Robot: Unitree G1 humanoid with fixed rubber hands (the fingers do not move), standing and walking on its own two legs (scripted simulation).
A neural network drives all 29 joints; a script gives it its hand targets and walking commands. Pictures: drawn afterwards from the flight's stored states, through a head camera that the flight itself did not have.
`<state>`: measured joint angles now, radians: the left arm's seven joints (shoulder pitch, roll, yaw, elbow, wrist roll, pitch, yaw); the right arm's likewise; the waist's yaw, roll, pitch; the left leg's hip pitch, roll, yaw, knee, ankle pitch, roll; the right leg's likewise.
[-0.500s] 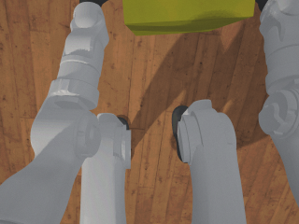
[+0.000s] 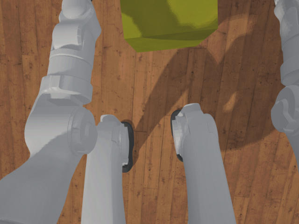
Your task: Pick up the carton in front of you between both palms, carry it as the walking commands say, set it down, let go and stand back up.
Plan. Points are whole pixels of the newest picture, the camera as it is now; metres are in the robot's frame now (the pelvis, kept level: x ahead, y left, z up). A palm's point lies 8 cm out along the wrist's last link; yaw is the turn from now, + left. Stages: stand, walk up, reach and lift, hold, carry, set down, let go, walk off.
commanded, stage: set down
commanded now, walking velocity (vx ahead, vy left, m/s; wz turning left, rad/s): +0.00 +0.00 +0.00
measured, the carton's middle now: (165, 6) +0.59 -0.11 -0.31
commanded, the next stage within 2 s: let go in 0.68 s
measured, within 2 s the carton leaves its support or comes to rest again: neither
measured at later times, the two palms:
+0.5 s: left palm out of the picture +0.57 +0.07 +0.03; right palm out of the picture +0.54 -0.33 +0.03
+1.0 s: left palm out of the picture +0.50 +0.10 +0.14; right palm out of the picture +0.46 -0.32 +0.14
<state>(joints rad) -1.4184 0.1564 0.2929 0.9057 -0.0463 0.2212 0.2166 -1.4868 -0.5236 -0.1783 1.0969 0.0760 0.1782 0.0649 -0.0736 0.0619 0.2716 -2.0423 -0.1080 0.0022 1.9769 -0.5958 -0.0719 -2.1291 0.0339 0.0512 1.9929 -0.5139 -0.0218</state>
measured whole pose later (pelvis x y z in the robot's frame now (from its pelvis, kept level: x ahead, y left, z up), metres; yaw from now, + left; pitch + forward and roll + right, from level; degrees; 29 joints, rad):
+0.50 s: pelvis +0.03 +0.00 +0.13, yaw -1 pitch +44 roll +5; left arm -1.20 0.10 0.30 0.70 0.00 0.27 0.20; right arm -1.30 -0.49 -0.30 0.95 0.00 0.22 0.14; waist -0.04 0.04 0.06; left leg -1.77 -0.09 -0.03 1.48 -0.49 -0.06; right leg -1.85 0.05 0.06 1.50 -0.42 -0.02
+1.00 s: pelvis +0.07 -0.01 +0.26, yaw -4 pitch +39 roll +3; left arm -0.69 0.06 0.22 0.56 0.12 0.18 0.11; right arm -0.79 -0.34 -0.30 0.74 -0.10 0.14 0.12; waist -0.03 0.03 0.00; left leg -1.26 -0.05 -0.07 0.92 -0.33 -0.05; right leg -1.33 0.06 0.06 0.93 -0.27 -0.03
